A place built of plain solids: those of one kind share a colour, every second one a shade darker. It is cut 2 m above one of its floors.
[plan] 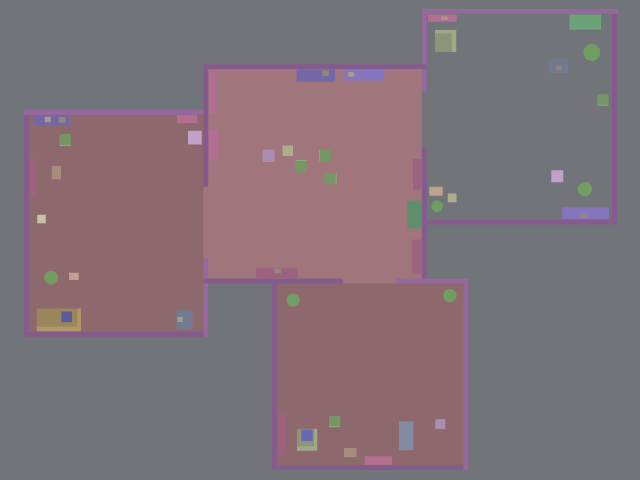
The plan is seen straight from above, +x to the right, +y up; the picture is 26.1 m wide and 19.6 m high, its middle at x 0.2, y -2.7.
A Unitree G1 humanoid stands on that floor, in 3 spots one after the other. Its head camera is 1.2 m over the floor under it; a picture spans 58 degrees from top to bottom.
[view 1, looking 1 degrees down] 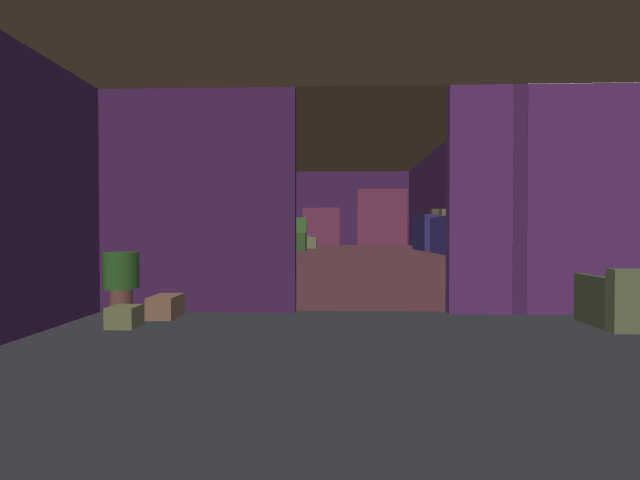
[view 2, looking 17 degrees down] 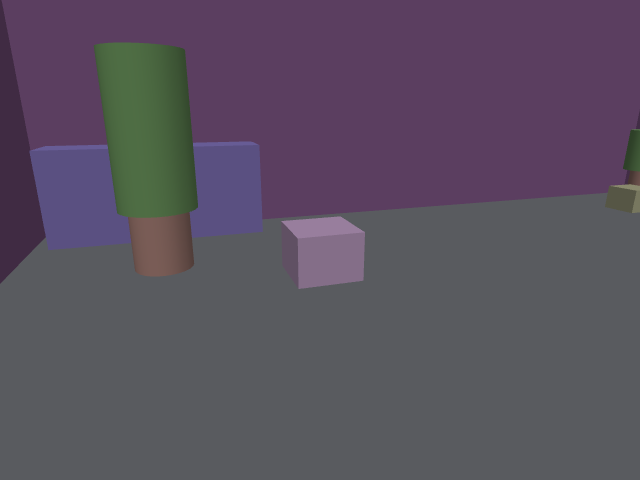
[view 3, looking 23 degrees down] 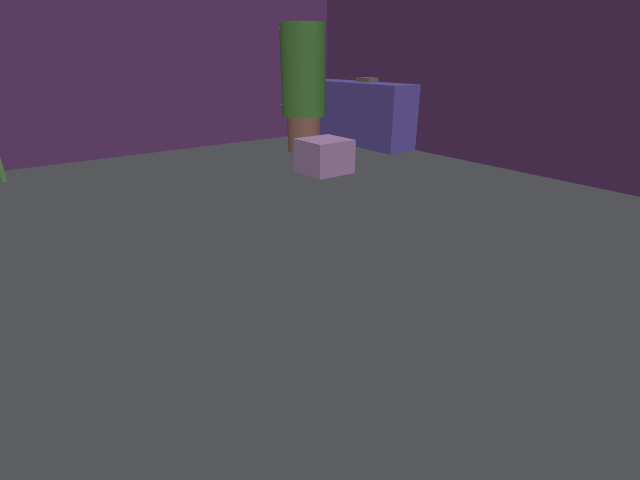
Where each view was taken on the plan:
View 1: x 10.97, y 1.69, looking -178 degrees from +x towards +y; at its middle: case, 14.90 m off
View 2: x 10.84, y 2.82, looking -108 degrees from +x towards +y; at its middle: pouf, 2.94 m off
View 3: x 6.09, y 2.82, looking -37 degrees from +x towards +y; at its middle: ground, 3.07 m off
